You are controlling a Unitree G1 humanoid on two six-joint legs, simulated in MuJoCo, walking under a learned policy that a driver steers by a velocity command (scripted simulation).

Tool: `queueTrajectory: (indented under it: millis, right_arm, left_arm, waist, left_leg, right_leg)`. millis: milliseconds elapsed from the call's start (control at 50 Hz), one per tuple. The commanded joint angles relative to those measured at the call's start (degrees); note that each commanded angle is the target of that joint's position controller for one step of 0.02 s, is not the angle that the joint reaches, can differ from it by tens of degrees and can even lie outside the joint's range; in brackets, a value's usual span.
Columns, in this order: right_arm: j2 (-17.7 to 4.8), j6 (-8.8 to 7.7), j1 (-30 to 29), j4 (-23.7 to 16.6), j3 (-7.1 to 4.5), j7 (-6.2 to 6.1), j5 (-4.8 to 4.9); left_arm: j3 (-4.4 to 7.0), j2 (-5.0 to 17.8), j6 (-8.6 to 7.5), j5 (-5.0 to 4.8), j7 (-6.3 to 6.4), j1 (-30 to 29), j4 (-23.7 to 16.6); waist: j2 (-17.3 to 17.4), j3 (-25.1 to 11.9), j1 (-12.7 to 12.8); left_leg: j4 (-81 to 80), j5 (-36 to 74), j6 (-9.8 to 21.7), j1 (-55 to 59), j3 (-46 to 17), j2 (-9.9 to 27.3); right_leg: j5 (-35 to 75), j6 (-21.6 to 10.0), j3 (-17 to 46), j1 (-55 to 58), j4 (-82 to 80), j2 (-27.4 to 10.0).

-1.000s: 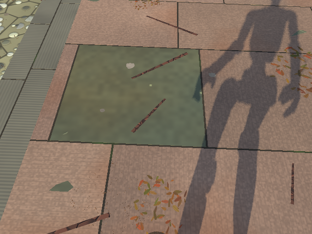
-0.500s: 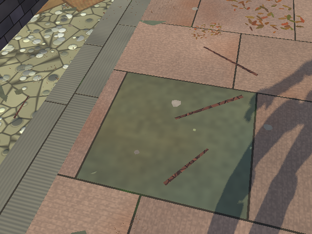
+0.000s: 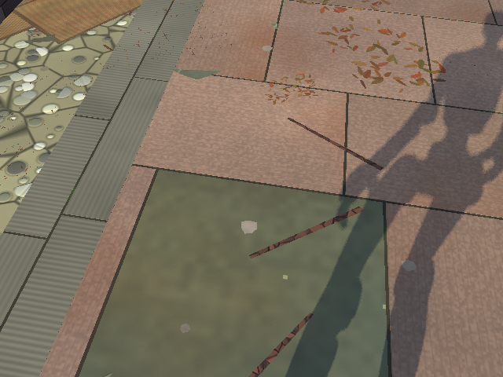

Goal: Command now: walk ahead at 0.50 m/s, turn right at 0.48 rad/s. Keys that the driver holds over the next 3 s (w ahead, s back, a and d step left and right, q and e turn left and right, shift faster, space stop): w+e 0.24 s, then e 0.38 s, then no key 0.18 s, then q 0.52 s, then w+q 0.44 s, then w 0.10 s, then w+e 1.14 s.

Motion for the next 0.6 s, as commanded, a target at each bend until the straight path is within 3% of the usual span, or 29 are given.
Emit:
queueTrajectory:
  millis: [20,60,160,240,260,320,340,360,380,400,420,440,460,480,500,520,560,600]
  right_arm:
    - [-5.3,-1.75,4.8,-0.7,-1.57,-0.26,0.80]
    - [-5.8,-2.14,6.4,0.4,-1.91,-0.32,1.09]
    - [-5.9,-1.83,9.4,2.7,-2.05,-0.26,0.66]
    - [-7.9,-1.43,12.3,4.4,-2.61,-0.64,0.62]
    - [-8.0,-1.09,12.6,4.8,-2.63,-0.80,0.66]
    - [-10.2,0.11,12.7,5.7,-3.12,-1.59,0.94]
    - [-11.0,0.66,12.4,5.7,-3.36,-1.80,1.16]
    - [-11.2,1.04,11.5,5.3,-3.42,-1.77,1.71]
    - [-9.7,0.90,12.0,3.8,-3.10,-1.57,1.75]
    - [-4.4,1.06,16.7,0.3,-2.10,-1.09,2.76]
    - [-8.8,1.32,13.4,0.2,-2.82,-1.04,1.26]
    - [-6.8,1.30,9.4,-0.8,-2.27,-1.07,1.98]
    - [-6.6,1.25,8.0,-0.6,-2.07,-1.22,1.52]
    - [-6.8,1.96,6.6,-1.1,-2.28,-1.23,0.47]
    - [-6.9,3.11,8.2,-0.8,-2.33,-1.11,-0.45]
    - [-6.5,4.18,9.3,-0.6,-2.37,-1.04,-0.64]
    - [-5.5,5.29,9.7,-1.0,-2.20,-0.98,-0.27]
    - [-5.5,5.79,7.5,-2.0,-2.23,-1.11,-0.18]
  left_arm:
    - [0.57,1.6,1.00,0.67,-1.05,0.7,-3.4]
    - [0.52,1.2,1.43,0.83,-1.57,-2.8,-4.7]
    - [-0.37,0.3,1.44,0.73,-2.62,-12.6,-8.4]
    - [-1.20,0.2,1.22,0.96,-3.40,-20.1,-11.4]
    - [-1.28,0.2,1.11,1.13,-3.40,-20.8,-11.8]
    - [-0.89,0.9,0.58,1.80,-2.62,-16.3,-11.0]
    - [-0.36,1.9,0.10,1.97,-2.18,-10.9,-9.5]
    - [0.54,3.4,-0.69,2.48,-1.44,-3.0,-7.0]
    - [2.11,8.4,-1.20,2.87,-0.42,3.1,-5.5]
    - [3.94,16.0,-0.52,1.37,0.10,-0.1,-7.4]
    - [4.34,15.2,0.53,-1.27,0.69,3.9,-8.3]
    - [3.62,12.7,0.89,-1.35,1.37,-0.6,-8.2]
    - [2.49,8.5,1.13,-1.76,1.57,-4.4,-8.3]
    - [1.77,6.3,1.23,-1.92,1.89,-6.7,-8.4]
    - [1.31,5.0,1.34,-1.75,2.01,-8.4,-8.8]
    - [1.24,5.3,1.16,-1.29,1.76,-8.5,-8.9]
    - [1.86,7.4,0.55,-0.64,1.21,-7.5,-8.8]
    - [2.21,8.4,0.62,-0.50,1.11,-6.7,-8.9]
  waist:
    - [7.7,-0.4,-0.9]
    - [7.0,0.2,-0.9]
    - [6.5,2.8,-2.3]
    - [6.4,4.5,-4.1]
    - [5.9,5.2,-4.0]
    - [7.7,1.6,-2.0]
    - [8.2,-1.7,0.1]
    - [6.4,-6.5,3.7]
    - [1.2,-11.9,5.8]
    - [-12.2,-19.7,0.5]
    - [-0.9,-25.0,4.5]
    - [-0.6,-17.2,2.8]
    - [2.2,-9.4,0.7]
    - [2.0,-5.5,-1.2]
    - [1.6,-4.5,-2.9]
    - [1.7,-5.2,-3.6]
    - [1.7,-6.9,-4.2]
    - [0.7,-7.3,-3.6]
  left_leg:
    - [-15.0,7.9,4.7,8.5,-12.4,15.3]
    - [-15.7,11.7,5.1,9.6,-8.7,15.4]
    - [-16.0,16.6,5.0,10.6,-0.4,13.9]
    - [-15.2,20.1,4.4,13.6,3.7,15.3]
    - [-13.2,25.5,4.0,14.9,5.1,15.4]
    - [-0.3,52.5,2.3,18.3,8.1,14.8]
    - [8.2,55.2,1.9,17.9,8.3,14.5]
    - [20.5,47.7,0.5,14.0,8.8,13.3]
    - [37.1,22.6,-1.8,1.5,8.7,10.6]
    - [60.4,-26.0,-5.3,-20.3,5.3,-0.4]
    - [62.4,-22.3,-5.4,-21.2,-6.0,0.7]
    - [61.2,-17.4,-5.3,-23.4,-7.1,3.1]
    - [54.7,-14.2,-5.2,-22.4,-7.1,5.1]
    - [50.0,-13.2,-5.4,-20.9,-7.7,6.1]
    - [47.5,-12.6,-5.8,-17.6,-7.6,6.0]
    - [45.7,-12.0,-5.9,-15.3,-7.3,5.3]
    - [42.6,-10.3,-6.2,-13.9,-6.9,4.3]
    - [39.8,-8.2,-6.2,-14.9,-7.3,4.1]
  right_leg:
    - [4.8,1.1,1.7,-11.3,3.0,-3.8]
    - [8.2,1.7,1.4,-14.7,2.4,-4.3]
    - [17.3,2.4,-1.0,-17.0,-9.4,-4.3]
    - [18.1,0.3,-5.4,-13.5,-20.3,-3.5]
    - [16.7,-0.4,-6.5,-12.5,-22.6,-2.8]
    - [10.4,-3.1,-10.3,-3.9,-26.3,2.8]
    - [9.8,-4.3,-10.1,2.0,-28.3,4.9]
    - [15.5,-5.9,-8.6,12.4,-33.9,6.1]
    - [29.1,-8.3,1.0,26.6,-34.0,-2.2]
    - [61.4,-19.4,28.6,44.3,-31.6,-22.2]
    - [68.8,-21.8,28.6,42.5,-33.8,-21.8]
    - [64.1,-20.8,22.0,35.8,-35.8,-20.2]
    - [57.4,-17.3,17.6,26.2,-38.7,-16.2]
    - [52.0,-14.4,15.2,20.5,-40.6,-12.5]
    - [50.6,-13.3,13.3,15.7,-41.8,-10.3]
    - [50.9,-12.7,12.4,13.4,-42.2,-9.5]
    - [51.7,-12.2,11.8,11.6,-42.2,-8.2]
    - [45.3,-11.4,13.1,10.9,-43.0,-7.5]
Next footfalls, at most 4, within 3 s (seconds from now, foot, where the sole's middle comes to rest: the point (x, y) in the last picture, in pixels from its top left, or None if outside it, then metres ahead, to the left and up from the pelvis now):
0.38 right None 0.32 -0.13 -0.78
0.94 left None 0.39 0.03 -0.78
1.26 right None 0.28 -0.15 -0.78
1.78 left None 0.49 0.08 -0.78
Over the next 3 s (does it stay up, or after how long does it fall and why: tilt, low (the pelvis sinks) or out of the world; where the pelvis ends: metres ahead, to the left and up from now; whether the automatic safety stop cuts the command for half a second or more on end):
stays up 1.06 0.01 0.00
